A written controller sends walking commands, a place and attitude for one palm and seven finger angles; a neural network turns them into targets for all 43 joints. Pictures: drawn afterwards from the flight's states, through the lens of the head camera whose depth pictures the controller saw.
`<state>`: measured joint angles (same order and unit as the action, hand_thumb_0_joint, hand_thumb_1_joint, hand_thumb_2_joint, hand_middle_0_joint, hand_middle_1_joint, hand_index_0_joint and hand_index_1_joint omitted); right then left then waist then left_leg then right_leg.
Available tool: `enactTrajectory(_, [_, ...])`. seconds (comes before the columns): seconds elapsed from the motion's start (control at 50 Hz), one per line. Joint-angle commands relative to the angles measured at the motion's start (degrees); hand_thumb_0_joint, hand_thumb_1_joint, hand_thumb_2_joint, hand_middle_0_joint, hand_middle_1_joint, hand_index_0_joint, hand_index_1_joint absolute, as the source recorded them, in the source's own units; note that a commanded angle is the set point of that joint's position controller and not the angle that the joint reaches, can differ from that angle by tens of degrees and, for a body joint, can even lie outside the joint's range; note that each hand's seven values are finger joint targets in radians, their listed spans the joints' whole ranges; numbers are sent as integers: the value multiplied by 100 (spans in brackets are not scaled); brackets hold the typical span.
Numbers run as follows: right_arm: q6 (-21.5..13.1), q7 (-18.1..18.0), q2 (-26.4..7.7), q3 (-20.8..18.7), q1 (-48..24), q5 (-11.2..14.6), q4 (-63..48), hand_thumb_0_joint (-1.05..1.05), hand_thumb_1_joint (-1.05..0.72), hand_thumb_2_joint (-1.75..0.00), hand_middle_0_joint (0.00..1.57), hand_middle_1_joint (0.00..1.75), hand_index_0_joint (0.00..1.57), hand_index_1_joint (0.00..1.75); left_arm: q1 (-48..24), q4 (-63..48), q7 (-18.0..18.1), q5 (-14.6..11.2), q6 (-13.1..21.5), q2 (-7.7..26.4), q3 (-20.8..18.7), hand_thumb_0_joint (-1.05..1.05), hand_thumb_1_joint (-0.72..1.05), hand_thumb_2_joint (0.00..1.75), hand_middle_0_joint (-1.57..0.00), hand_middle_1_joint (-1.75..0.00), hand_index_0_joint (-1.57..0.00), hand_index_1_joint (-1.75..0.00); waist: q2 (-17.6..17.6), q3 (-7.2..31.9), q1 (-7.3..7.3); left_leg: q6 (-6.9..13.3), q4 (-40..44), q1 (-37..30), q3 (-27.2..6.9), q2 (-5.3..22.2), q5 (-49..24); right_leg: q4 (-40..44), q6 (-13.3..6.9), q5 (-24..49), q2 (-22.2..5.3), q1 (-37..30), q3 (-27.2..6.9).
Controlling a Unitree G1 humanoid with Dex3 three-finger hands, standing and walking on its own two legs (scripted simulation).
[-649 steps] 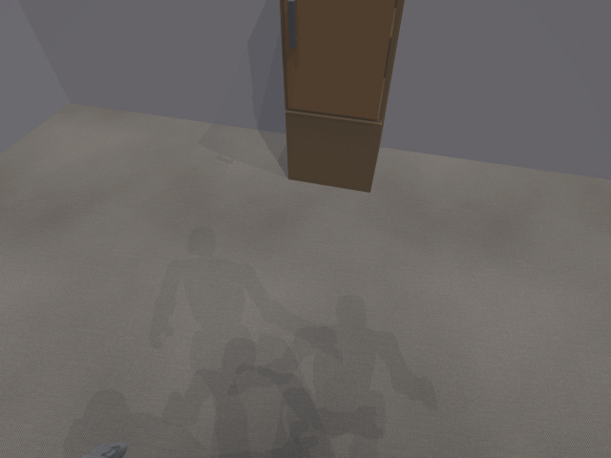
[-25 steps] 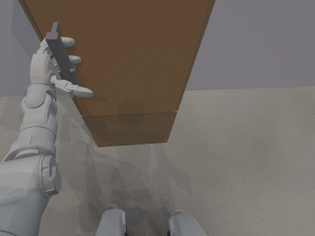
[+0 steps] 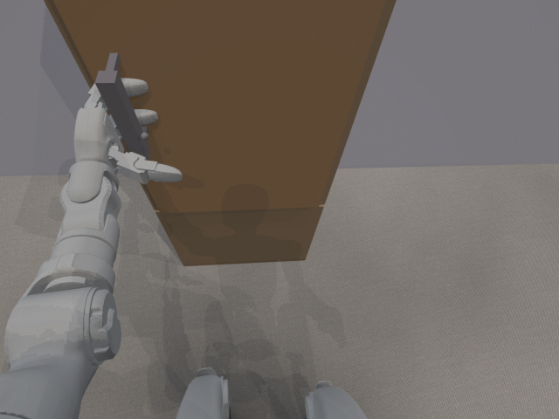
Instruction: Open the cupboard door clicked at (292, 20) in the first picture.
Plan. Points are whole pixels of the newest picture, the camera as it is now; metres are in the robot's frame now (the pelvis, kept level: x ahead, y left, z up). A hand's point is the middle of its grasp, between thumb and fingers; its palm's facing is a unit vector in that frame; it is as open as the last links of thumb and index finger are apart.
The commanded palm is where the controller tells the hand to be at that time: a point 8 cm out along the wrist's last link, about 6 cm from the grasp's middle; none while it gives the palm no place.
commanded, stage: slide the fingers in behind the handle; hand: left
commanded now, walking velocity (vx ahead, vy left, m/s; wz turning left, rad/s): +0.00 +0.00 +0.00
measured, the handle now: (128, 110) +0.54 +0.20 +0.08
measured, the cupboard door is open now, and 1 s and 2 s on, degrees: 0 1 38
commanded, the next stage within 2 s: close the thumb around the handle in 0.06 s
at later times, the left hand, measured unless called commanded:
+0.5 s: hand (142, 137) +0.49 +0.17 +0.09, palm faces +0.03 -1.00 +0.00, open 10.9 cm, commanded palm +0.46 +0.21 +0.08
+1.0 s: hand (142, 138) +0.49 +0.17 +0.09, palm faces +0.04 -1.00 -0.01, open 5.8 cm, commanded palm +0.46 +0.22 +0.08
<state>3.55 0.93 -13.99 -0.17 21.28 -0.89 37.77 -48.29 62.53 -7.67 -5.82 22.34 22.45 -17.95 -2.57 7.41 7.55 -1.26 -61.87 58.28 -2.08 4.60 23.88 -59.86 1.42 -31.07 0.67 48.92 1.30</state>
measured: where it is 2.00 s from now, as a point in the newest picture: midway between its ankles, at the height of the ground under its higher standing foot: outside the picture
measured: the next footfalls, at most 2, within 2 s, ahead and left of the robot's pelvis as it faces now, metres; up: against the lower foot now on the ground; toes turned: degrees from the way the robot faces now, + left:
none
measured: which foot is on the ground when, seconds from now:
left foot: down 0.00-1.00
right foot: down 0.00-1.00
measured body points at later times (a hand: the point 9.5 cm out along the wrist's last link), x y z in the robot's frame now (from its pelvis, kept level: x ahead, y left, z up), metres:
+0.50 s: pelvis +0.00 +0.00 +0.00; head +0.10 +0.02 +0.44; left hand +0.48 +0.23 +0.09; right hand +0.03 -0.26 -0.12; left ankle +0.05 +0.13 -0.66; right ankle -0.03 -0.14 -0.66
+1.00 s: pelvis -0.01 +0.00 +0.00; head +0.10 +0.02 +0.44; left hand +0.48 +0.23 +0.09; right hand +0.01 -0.26 -0.12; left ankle +0.05 +0.13 -0.66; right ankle -0.03 -0.14 -0.66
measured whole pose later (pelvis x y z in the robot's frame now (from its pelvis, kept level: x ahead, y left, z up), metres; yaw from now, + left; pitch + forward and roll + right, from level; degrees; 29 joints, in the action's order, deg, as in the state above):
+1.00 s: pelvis -0.01 +0.00 +0.00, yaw +0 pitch +20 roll -3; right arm 3.9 0.3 -14.2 0.0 21.1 -0.8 38.0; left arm -48.3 63.5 -8.4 -5.8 23.3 22.5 -18.6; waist -2.5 7.4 7.7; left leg -1.1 -62.0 58.2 -2.0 4.5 23.5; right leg -60.0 1.6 -30.7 0.6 48.9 1.1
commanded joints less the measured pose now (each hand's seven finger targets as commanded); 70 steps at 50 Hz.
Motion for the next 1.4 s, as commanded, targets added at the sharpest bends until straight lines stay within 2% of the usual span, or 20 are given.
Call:
enactTrajectory(0.0, [-122,-90,-945,-361,810,1,-309,0,-90,-90,20,30,20,30,-2800,-1532,-164,-27,579,652,242,0,-50,30,-30,-120,-30,-120,-540,2687,249,251,445,-3341,-94,-280,-2186,778,-252,2391,323,140,189])
enactTrajectory(0.04, [-94,-98,-979,-361,792,13,-297,0,-90,-90,20,30,20,30,-2668,-1415,-163,-39,553,902,34,0,-50,30,-30,-120,-30,-120,-360,2695,206,257,446,-3193,-67,-285,-2168,787,-232,2493,321,-13,165])
enactTrajectory(0.14, [-69,-105,-957,-350,741,32,-329,0,-90,-90,20,30,20,30,-2495,-1374,-229,-66,539,913,-4,0,-50,30,-30,-120,-30,-120,-445,2624,153,239,451,-3201,-46,-282,-2251,778,-235,2569,319,-33,164])
enactTrajectory(0.18, [-58,-115,-974,-357,751,34,-335,0,-90,-90,20,30,20,30,-2485,-1399,-236,-78,535,1053,-121,0,-39,35,-31,-121,-31,-121,-395,2624,134,241,466,-3166,-34,-284,-2246,787,-232,2610,318,-118,153])
enactTrajectory(0.22, [-69,-107,-942,-355,710,39,-370,0,-90,-90,20,30,20,30,-2420,-1501,-260,-91,550,828,29,0,-28,40,-32,-122,-32,-122,-499,2766,133,236,450,-3322,-31,-283,-2403,753,-232,2673,314,-61,164])
enactTrajectory(0.3, [-50,-120,-972,-347,714,28,-399,0,-90,-90,20,30,20,30,-2350,-1472,-260,-104,554,1083,-176,0,-5,49,-33,-125,-33,-125,-295,2640,100,258,464,-3079,-16,-299,-2191,775,-230,2608,323,-210,137])
enactTrajectory(0.32, [-55,-119,-957,-348,682,43,-397,0,-90,-90,20,30,20,30,-2402,-1520,-265,-79,569,1017,-93,0,0,52,-34,-125,-34,-125,-494,2728,100,237,479,-3186,-8,-288,-2241,761,-225,2608,307,-140,135])
enactTrajectory(0.42, [-43,-120,-970,-360,700,31,-394,0,-90,-90,20,30,20,30,-2394,-1492,-254,-77,561,1003,-110,0,28,64,-36,-128,-36,-128,-495,2700,83,215,492,-3253,-50,-273,-2210,760,-240,2468,311,-47,163])
enactTrajectory(0.46, [-48,-98,-933,-348,657,37,-416,0,-90,-90,20,30,20,30,-2387,-1504,-252,-90,547,719,116,0,40,68,-36,-130,-36,-130,-550,2610,126,211,510,-3300,-51,-277,-2159,800,-240,2381,323,45,181])
enactTrajectory(0.52, [-43,-129,-992,-358,703,25,-379,0,-90,-90,20,30,20,30,-2391,-1455,-216,-67,579,1084,-166,0,56,76,-38,-131,-38,-131,-416,2683,79,216,518,-3202,-73,-265,-2114,767,-241,2368,320,-35,165])
enactTrajectory(0.56, [-45,-121,-952,-343,678,33,-382,0,-90,-90,20,30,20,30,-2560,-1439,-232,-59,576,781,112,0,68,80,-38,-133,-38,-133,-416,2513,185,217,535,-3178,-77,-267,-1952,807,-232,2212,318,94,184])
enactTrajectory(0.64, [-73,-120,-954,-353,677,24,-370,0,-90,-90,20,30,20,30,-2483,-1479,-211,-72,598,756,106,0,90,90,-40,-135,-40,-135,-534,2669,145,214,536,-3298,-68,-270,-1990,820,-243,2201,316,90,179])
enactTrajectory(0.72, [-67,-146,-1003,-345,718,29,-333,0,-90,-90,20,30,20,30,-2608,-1307,-204,-38,584,1031,-65,0,90,90,-40,-135,-40,-135,-334,2514,175,229,554,-3093,-94,-260,-1820,825,-234,2091,317,104,171])
enactTrajectory(0.94, [-96,-146,-979,-352,739,9,-277,0,-90,-90,20,30,20,30,-2899,-1294,-187,10,586,770,205,0,90,90,-40,-135,-40,-135,-618,2568,265,213,519,-3263,-137,-249,-1752,825,-249,1887,302,376,177])
enactTrajectory(1.0, [-46,-183,-1069,-322,770,6,-355,0,-90,-90,20,30,20,30,-2335,-1201,-223,37,597,1683,-529,0,90,90,-40,-135,-40,-135,-462,2711,-12,234,553,-3032,-80,-279,-1830,787,-265,2041,314,-49,128])
enactTrajectory(1.04, [-31,-161,-991,-307,635,48,-478,0,-90,-90,20,30,20,30,-2000,-1361,-344,-57,583,1314,-316,0,90,90,-40,-135,-40,-135,-438,2693,-55,233,579,-3005,-3,-296,-1884,801,-242,2221,310,-206,144])
enactTrajectory(1.12, [14,-140,-977,-319,518,100,-683,0,-90,-90,20,30,20,30,-1185,-1702,-442,-233,511,1238,-383,0,90,90,-40,-135,-40,-135,-299,2674,-221,243,674,-2953,106,-327,-1938,859,-231,2474,324,-559,142])
enactTrajectory(1.22, [12,-98,-910,-357,315,171,-953,0,-90,-90,20,30,20,30,180,-2679,-444,-483,373,783,-204,0,90,90,-40,-135,-40,-135,-147,2620,-418,255,837,-3003,248,-368,-2101,975,-211,2905,320,-1062,143])
enactTrajectory(1.36, [-108,-60,-802,-371,-20,239,-1230,0,-90,-90,20,30,20,30,1881,-4002,-308,-709,191,52,278,0,90,90,-40,-135,-40,-135,205,2036,-500,274,1054,-2929,362,-399,-2102,1128,-153,3295,280,-1457,146])
enactTrajectory(1.38, [-190,-77,-580,-342,-221,196,-1239,0,-90,-90,20,30,20,30,1854,-4368,521,-1088,139,-196,-458,0,90,90,-40,-135,-40,-135,167,2060,-1034,184,1141,-2735,387,-402,-2111,1133,-168,3081,270,-1648,238])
